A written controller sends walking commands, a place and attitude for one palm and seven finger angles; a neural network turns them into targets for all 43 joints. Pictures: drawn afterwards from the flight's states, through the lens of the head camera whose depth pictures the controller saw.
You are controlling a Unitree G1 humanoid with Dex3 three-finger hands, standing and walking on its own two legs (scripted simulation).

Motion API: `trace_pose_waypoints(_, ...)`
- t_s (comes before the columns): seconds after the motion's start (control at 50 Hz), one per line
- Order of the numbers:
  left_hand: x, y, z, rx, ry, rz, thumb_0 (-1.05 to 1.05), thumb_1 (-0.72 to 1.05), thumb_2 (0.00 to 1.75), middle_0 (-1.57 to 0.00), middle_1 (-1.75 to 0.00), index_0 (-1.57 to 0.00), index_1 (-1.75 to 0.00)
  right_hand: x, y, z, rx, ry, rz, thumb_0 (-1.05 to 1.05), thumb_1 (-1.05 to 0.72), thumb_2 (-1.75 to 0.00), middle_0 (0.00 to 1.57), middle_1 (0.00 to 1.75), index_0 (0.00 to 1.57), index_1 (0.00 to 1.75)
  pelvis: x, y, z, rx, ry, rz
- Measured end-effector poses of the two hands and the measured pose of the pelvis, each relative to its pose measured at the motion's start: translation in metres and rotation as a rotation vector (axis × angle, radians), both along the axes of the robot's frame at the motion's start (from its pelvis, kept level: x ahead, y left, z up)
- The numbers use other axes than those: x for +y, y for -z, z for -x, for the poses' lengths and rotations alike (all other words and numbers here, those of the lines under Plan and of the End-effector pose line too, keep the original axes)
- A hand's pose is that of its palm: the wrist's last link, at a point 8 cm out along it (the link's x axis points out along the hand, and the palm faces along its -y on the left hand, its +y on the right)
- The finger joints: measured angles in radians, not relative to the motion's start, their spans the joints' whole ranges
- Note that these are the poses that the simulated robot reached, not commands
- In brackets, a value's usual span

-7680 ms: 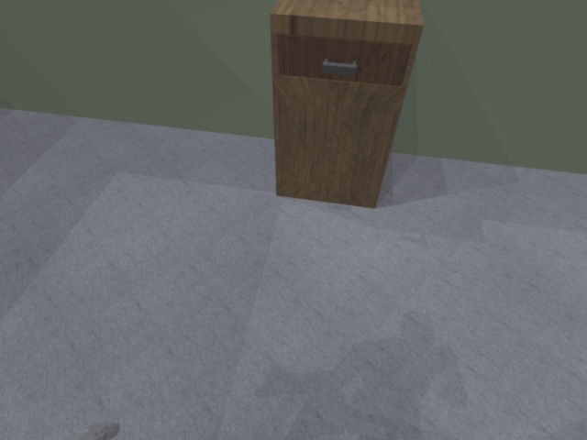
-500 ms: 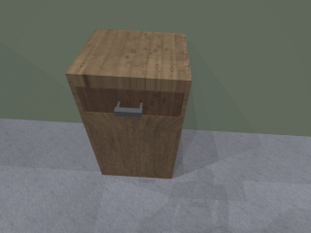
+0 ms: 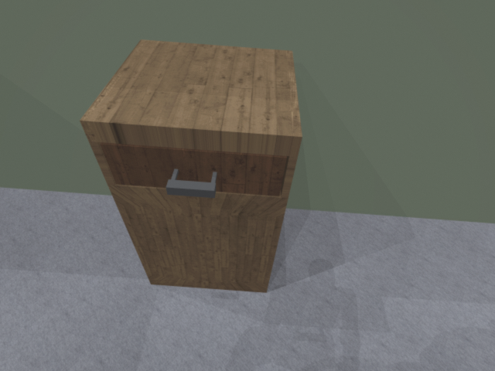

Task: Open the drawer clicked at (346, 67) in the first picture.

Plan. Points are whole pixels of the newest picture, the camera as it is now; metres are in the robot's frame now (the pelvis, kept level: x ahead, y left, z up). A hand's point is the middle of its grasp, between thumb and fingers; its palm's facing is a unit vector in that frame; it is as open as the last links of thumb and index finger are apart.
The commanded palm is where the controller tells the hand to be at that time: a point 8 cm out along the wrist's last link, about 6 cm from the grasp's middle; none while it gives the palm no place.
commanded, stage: come to a stop and stand still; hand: left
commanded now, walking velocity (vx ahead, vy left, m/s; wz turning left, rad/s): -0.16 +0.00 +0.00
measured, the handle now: (193, 181) +0.54 +0.17 -0.06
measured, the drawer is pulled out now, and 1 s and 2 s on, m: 0.00 0.00 0.00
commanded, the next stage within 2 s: look again from close up in 1.24 s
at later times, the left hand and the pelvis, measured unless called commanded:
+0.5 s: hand out of the picture +0.09 +0.17 -0.17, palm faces +0.07 -0.98 -0.21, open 7.3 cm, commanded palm none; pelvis +0.02 -0.01 +0.00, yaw +1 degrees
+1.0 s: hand out of the picture -0.05 +0.15 -0.16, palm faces +0.02 -0.99 -0.17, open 7.4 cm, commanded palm none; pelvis -0.02 -0.01 +0.01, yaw -1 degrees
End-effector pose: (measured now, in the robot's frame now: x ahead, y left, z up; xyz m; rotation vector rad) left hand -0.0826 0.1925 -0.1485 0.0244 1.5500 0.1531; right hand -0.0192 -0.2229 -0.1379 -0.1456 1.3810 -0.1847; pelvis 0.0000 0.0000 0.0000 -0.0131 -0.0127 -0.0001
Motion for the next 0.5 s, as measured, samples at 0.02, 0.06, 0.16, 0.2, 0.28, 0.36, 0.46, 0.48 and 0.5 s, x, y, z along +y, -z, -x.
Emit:
trace_pose_waypoints(0.02,-0.001,0.0,-0.007,0.009,0.019,0.007,0.0,0.9,0.9,-0.2,-0.3,-0.2,-0.3,0.001,-0.001,-0.006,-0.018,0.011,0.001,0.01,-0.91,-0.89,0.19,0.3,0.2,0.3,-0.001,-0.001,-0.005,0.001,0.013,-0.007)
trace_pose_waypoints(0.06,-0.002,-0.002,-0.029,0.005,0.056,0.011,0.0,0.9,0.9,-0.2,-0.3,-0.2,-0.3,0.003,-0.003,-0.012,-0.035,0.033,-0.001,0.01,-0.91,-0.89,0.19,0.3,0.2,0.3,-0.003,-0.004,-0.013,0.003,0.028,-0.014)
trace_pose_waypoints(0.16,-0.002,-0.01,-0.1,-0.101,0.108,-0.044,0.02,0.92,0.9,-0.2,-0.3,-0.2,-0.3,0.004,-0.002,-0.015,0.023,0.048,-0.039,0.0,-0.91,-0.89,0.19,0.3,0.2,0.3,-0.016,-0.009,-0.03,0.0,0.023,-0.016)
trace_pose_waypoints(0.2,0.003,-0.009,-0.118,-0.134,0.107,-0.086,0.04,0.94,0.9,-0.2,-0.3,-0.2,-0.3,0.001,0.005,-0.016,0.053,0.06,-0.06,0.0,-0.9,-0.89,0.2,0.3,0.2,0.3,-0.025,-0.004,-0.038,-0.007,0.021,-0.029)
trace_pose_waypoints(0.28,0.006,-0.015,-0.146,-0.202,0.093,-0.142,0.03,0.94,0.9,-0.2,-0.3,-0.2,-0.3,-0.01,0.014,-0.025,0.099,0.064,-0.081,0.01,-0.9,-0.89,0.2,0.3,0.2,0.3,-0.034,-0.001,-0.045,-0.003,-0.007,-0.014)
trace_pose_waypoints(0.36,0.006,-0.02,-0.161,-0.263,0.075,-0.156,0.02,0.93,0.9,-0.2,-0.3,-0.2,-0.3,-0.02,0.011,-0.044,0.085,0.03,-0.063,0.01,-0.91,-0.89,0.2,0.3,0.2,0.3,-0.032,-0.004,-0.039,-0.005,-0.026,-0.018)
trace_pose_waypoints(0.46,0.015,-0.017,-0.162,-0.299,0.062,-0.137,0.0,0.92,0.9,-0.2,-0.3,-0.2,-0.3,-0.026,0.001,-0.074,-0.019,-0.013,-0.012,0.01,-0.91,-0.89,0.19,0.3,0.2,0.3,-0.021,-0.005,-0.024,-0.01,-0.03,-0.017)
trace_pose_waypoints(0.48,0.018,-0.014,-0.161,-0.303,0.062,-0.13,0.0,0.92,0.9,-0.2,-0.3,-0.2,-0.3,-0.026,-0.001,-0.078,-0.046,-0.017,0.001,0.01,-0.92,-0.89,0.19,0.3,0.2,0.3,-0.018,-0.004,-0.021,-0.012,-0.028,-0.014)
trace_pose_waypoints(0.5,0.022,-0.01,-0.16,-0.306,0.061,-0.122,0.0,0.92,0.9,-0.2,-0.3,-0.2,-0.3,-0.026,-0.001,-0.081,-0.074,-0.022,0.014,0.01,-0.92,-0.89,0.19,0.3,0.2,0.3,-0.014,-0.001,-0.019,-0.014,-0.026,-0.006)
